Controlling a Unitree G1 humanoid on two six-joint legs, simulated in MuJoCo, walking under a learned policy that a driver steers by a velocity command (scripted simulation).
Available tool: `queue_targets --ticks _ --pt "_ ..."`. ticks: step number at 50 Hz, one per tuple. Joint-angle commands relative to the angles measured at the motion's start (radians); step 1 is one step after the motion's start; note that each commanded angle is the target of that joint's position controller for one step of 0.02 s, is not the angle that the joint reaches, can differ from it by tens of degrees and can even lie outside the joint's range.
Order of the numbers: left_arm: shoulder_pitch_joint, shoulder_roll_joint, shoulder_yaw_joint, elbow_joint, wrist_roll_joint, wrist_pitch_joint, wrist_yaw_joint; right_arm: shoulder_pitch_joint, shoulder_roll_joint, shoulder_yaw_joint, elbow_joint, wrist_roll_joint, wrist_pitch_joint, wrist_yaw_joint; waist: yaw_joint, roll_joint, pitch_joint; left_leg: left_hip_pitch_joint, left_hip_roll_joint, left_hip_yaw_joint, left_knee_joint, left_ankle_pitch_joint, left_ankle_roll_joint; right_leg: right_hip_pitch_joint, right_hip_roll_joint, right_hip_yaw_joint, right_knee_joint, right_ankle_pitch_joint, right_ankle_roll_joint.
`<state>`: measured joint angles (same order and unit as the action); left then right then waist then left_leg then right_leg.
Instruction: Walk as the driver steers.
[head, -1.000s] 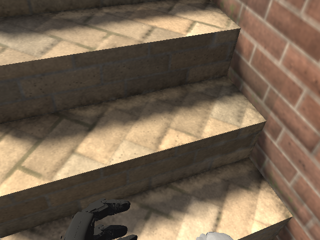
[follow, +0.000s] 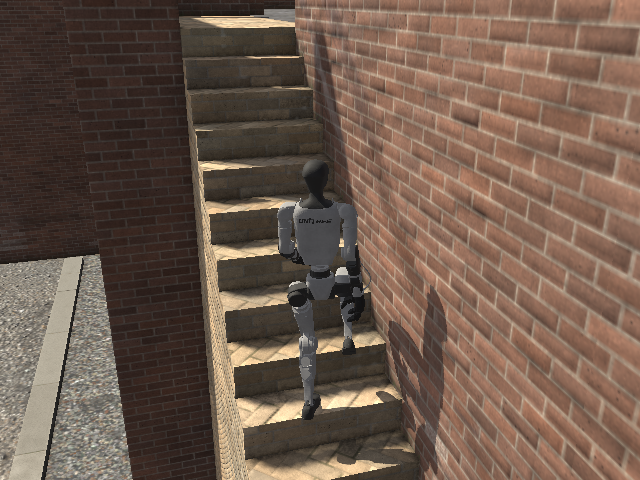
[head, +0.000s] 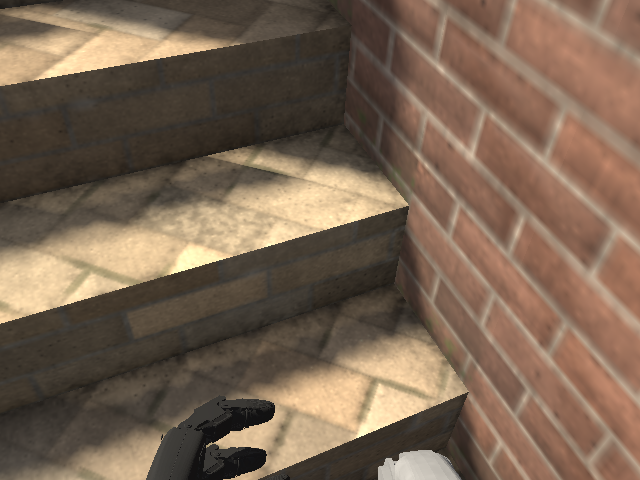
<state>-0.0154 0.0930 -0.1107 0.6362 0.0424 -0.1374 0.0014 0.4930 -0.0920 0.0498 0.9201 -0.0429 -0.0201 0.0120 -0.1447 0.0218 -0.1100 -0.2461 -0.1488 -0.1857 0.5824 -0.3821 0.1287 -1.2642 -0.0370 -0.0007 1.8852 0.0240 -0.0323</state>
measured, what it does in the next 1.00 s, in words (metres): climbs, turning left: right foot 0.20 m higher, then left foot 0.19 m higher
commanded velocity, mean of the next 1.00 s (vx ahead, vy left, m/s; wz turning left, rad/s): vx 0.49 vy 0.03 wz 0.57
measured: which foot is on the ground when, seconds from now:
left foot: down 0.00-0.18, up 0.20-0.74, down 0.76-1.00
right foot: up 0.00-0.14, down 0.16-0.76, up 0.78-1.00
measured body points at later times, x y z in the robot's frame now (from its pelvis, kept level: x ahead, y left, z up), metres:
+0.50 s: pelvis +0.26 -0.01 +0.19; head +0.23 -0.03 +0.64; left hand +0.12 +0.19 +0.04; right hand +0.56 -0.10 +0.15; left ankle +0.28 +0.16 -0.16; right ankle +0.29 -0.12 -0.54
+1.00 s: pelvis +0.46 +0.18 +0.39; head +0.40 +0.21 +0.83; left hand +0.56 +0.48 +0.32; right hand +0.57 -0.04 +0.27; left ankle +0.44 +0.23 -0.34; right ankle +0.55 +0.04 +0.07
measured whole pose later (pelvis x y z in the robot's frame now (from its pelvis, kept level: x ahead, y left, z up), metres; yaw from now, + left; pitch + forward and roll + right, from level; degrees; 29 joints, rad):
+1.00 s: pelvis +0.46 +0.18 +0.39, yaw +32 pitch +0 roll -6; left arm 0.03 0.18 -0.01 0.69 -0.02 -0.12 0.00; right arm 0.46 -0.19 -0.01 0.93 -0.01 -0.02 0.07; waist -0.02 -0.01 -0.09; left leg -0.35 0.00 -0.02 0.70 -0.35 0.09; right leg -1.16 -0.03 0.05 2.43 -0.16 -0.13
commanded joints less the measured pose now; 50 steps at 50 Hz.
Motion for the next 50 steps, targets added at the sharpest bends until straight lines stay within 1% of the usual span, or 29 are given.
queue_targets --ticks 1,4,5,6,7,8,9,10,11,13,14,16,17,20,24,28,31,33,34,36,38,39,40,41,43,44,46,48,50 --pt "-0.202 0.015 0.011 -0.084 -0.027 -0.036 -0.014 0.266 -0.136 -0.047 0.037 0.015 0.009 -0.017 -0.051 0.111 0.146 0.577 0.283 -0.486 -0.162 0.319 0.074 -0.588 0.003 -0.016 0.145 -0.187 0.013" --pt "-0.398 -0.009 -0.002 -0.197 -0.010 -0.022 -0.008 0.221 -0.106 -0.061 0.031 0.053 -0.001 -0.039 -0.014 0.118 0.219 0.309 0.300 -0.400 -0.326 0.444 0.074 -0.378 -0.030 -0.052 -0.103 -0.224 0.005" --pt "-0.447 -0.013 -0.016 -0.243 0.016 -0.009 -0.005 0.137 -0.164 -0.081 0.007 0.085 -0.005 -0.052 0.011 0.081 0.205 0.037 0.287 -0.318 -0.499 0.532 0.092 -0.027 -0.010 -0.189 -0.306 -0.264 0.008" --pt "-0.386 -0.022 -0.010 -0.258 0.041 0.016 0.029 0.001 -0.180 -0.088 -0.009 0.103 -0.005 -0.067 0.111 0.138 0.096 -0.245 0.243 -0.188 -0.497 1.027 0.085 0.537 0.019 -0.150 -0.511 -0.508 -0.040" --pt "-0.109 0.099 0.079 -0.220 0.026 0.021 0.053 0.065 -0.268 -0.114 0.012 0.059 -0.029 -0.053 0.231 0.273 -0.157 -0.182 0.235 -0.168 -0.287 1.703 0.094 0.971 0.099 -0.164 -0.545 -0.646 -0.054" --pt "0.263 0.286 0.161 -0.097 0.016 0.026 0.069 -0.088 -0.371 -0.142 -0.020 0.064 -0.055 -0.042 0.401 0.267 -0.291 -0.127 0.240 -0.200 0.015 2.006 0.066 1.193 0.029 0.050 -0.695 -0.614 -0.096" --pt "0.509 0.435 0.214 -0.002 0.043 0.020 0.067 -0.199 -0.323 -0.134 -0.076 0.062 -0.077 -0.030 0.431 -0.038 -0.450 -0.175 0.180 -0.170 0.328 1.729 0.069 1.413 -0.141 0.423 -0.923 -0.584 -0.151" --pt "0.578 0.462 0.215 0.067 0.039 0.040 0.077 -0.258 -0.172 -0.096 -0.144 0.052 -0.087 -0.007 0.382 -0.594 -0.526 -0.435 -0.048 -0.131 0.764 0.411 -0.017 1.542 -0.378 0.956 -1.417 -0.491 -0.284" --pt "0.548 0.355 0.191 0.086 0.017 0.066 0.110 -0.308 -0.209 -0.111 -0.160 0.022 -0.069 0.025 0.363 -0.450 -0.437 -0.528 -0.027 -0.128 1.155 0.319 -0.065 1.409 -0.391 1.162 -1.543 -0.800 -0.289" --pt "0.405 0.185 0.152 0.182 -0.033 0.096 0.105 -0.381 -0.094 -0.075 -0.253 0.021 -0.017 0.043 0.230 -0.079 -0.010 -0.706 0.028 0.023 1.485 0.340 -0.056 1.012 -0.349 0.857 -1.491 -0.941 -0.227" --pt "0.323 0.077 0.130 0.213 -0.001 0.098 0.090 -0.330 -0.043 -0.058 -0.249 0.015 -0.002 0.050 0.131 0.016 0.089 -0.718 0.053 0.004 1.496 0.397 -0.017 0.857 -0.322 0.667 -1.395 -0.833 -0.168" --pt "0.258 -0.018 0.100 0.278 0.032 0.100 0.042 -0.239 0.041 -0.024 -0.242 0.069 -0.006 0.023 0.042 0.031 0.164 -0.746 0.078 -0.009 1.675 0.395 0.038 0.698 -0.279 0.364 -1.384 -0.611 -0.108" --pt "0.255 -0.005 0.100 0.296 0.032 0.098 0.019 -0.220 0.085 -0.007 -0.252 0.078 -0.013 0.006 0.016 0.015 0.161 -0.821 0.093 -0.006 1.715 0.444 0.048 0.721 -0.265 0.249 -1.390 -0.505 -0.089" --pt "0.240 0.066 0.114 0.303 0.019 0.087 -0.006 -0.228 0.037 -0.010 -0.260 0.077 -0.001 -0.019 0.012 -0.018 0.183 -0.953 0.139 0.016 1.586 0.454 -0.010 0.729 -0.216 -0.006 -1.478 -0.380 -0.055" --pt "0.411 0.103 0.097 0.333 0.021 0.085 0.001 -0.409 0.065 0.013 -0.327 0.089 0.026 -0.053 0.093 -0.081 0.235 -1.243 0.133 0.035 1.909 0.350 -0.064 0.883 -0.280 -0.016 -1.568 -0.288 -0.100" --pt "0.534 0.163 0.115 0.318 0.001 0.092 0.027 -0.586 0.015 0.019 -0.429 0.108 0.011 -0.043 0.161 -0.145 0.192 -1.324 0.224 0.098 1.605 0.343 -0.102 1.056 -0.299 -0.066 -1.662 -0.370 -0.111" --pt "0.620 0.247 0.157 0.343 -0.035 0.112 0.069 -0.695 0.097 0.056 -0.497 0.103 0.033 -0.016 0.192 -0.207 0.175 -1.253 0.351 0.216 1.426 0.175 -0.092 1.189 -0.362 -0.084 -1.866 -0.330 -0.134" --pt "0.686 0.227 0.162 0.390 -0.068 0.135 0.086 -0.765 0.108 0.072 -0.538 0.102 0.036 0.020 0.223 -0.144 0.183 -1.073 0.374 0.292 1.165 0.050 -0.052 1.270 -0.338 -0.161 -1.947 -0.179 -0.160" --pt "0.606 0.202 0.148 0.396 -0.080 0.138 0.070 -0.784 0.121 0.067 -0.542 0.114 0.027 0.042 0.174 -0.129 0.189 -0.801 0.330 0.382 0.983 -0.018 0.005 1.180 -0.310 -0.268 -1.923 0.240 -0.146" --pt "0.635 0.307 0.154 0.437 -0.054 0.121 0.063 -0.654 0.045 0.014 -0.542 0.094 0.003 0.038 0.064 -0.239 -0.008 -0.406 0.162 0.466 0.898 -0.079 0.074 1.242 -0.356 -0.249 -1.728 1.461 -0.183" --pt "0.478 0.430 0.181 0.385 -0.054 0.070 0.055 -0.293 -0.170 -0.094 -0.448 0.088 0.022 0.015 -0.141 -0.300 -0.162 -0.117 0.067 0.286 0.466 -0.017 0.099 1.322 -0.313 -0.224 -1.381 1.635 -0.160" --pt "0.393 0.347 0.174 0.295 -0.033 0.035 0.026 -0.093 -0.333 -0.148 -0.405 0.060 0.039 -0.005 -0.149 -0.012 -0.270 0.256 0.263 -0.301 0.228 0.173 0.222 0.907 -0.211 -0.127 -1.004 1.193 -0.090" --pt "0.365 0.204 0.153 0.301 -0.001 0.010 -0.023 -0.026 -0.413 -0.169 -0.339 0.040 0.045 -0.032 -0.066 0.215 -0.438 0.434 0.430 -0.973 -0.277 -0.207 0.297 0.650 0.041 0.045 -0.541 -0.077 -0.022" --pt "0.292 0.180 0.180 0.308 -0.027 -0.002 -0.068 0.004 -0.350 -0.136 -0.301 0.024 0.023 -0.050 -0.038 0.073 -0.443 0.356 0.503 -1.076 -0.445 -0.324 0.182 0.543 0.089 0.259 -0.012 -0.169 -0.009" --pt "0.079 0.023 0.136 0.148 -0.012 0.014 -0.057 -0.150 -0.123 -0.076 -0.192 0.087 -0.022 0.004 0.079 0.057 0.024 -0.049 0.422 -0.614 -0.252 -0.306 0.033 0.252 0.035 0.159 0.371 -0.239 -0.068" --pt "0.084 0.029 0.121 0.086 -0.019 0.015 -0.038 -0.199 -0.066 -0.056 -0.139 0.092 -0.031 0.027 0.141 0.084 0.134 -0.141 0.341 -0.386 -0.204 -0.186 -0.026 0.197 0.012 0.119 0.459 -0.282 -0.086" --pt "0.233 -0.016 0.073 0.073 -0.040 0.012 -0.030 -0.246 -0.024 -0.040 -0.109 0.059 -0.025 0.058 0.234 0.093 0.158 -0.161 0.256 -0.091 -0.114 0.094 -0.105 0.112 -0.010 0.091 0.526 -0.209 -0.126" --pt "0.260 0.002 0.069 0.087 -0.068 0.023 -0.008 -0.224 -0.035 -0.028 -0.083 0.016 -0.027 0.066 0.241 0.075 0.170 -0.155 0.263 -0.013 -0.094 0.300 -0.130 -0.003 0.007 0.048 0.612 -0.187 -0.105" --pt "0.292 -0.024 0.058 0.082 -0.077 0.041 0.014 -0.205 -0.053 -0.010 -0.040 0.010 -0.020 0.075 0.268 0.094 0.170 -0.189 0.259 0.032 -0.083 0.380 -0.174 -0.113 0.051 0.024 0.772 -0.180 -0.096"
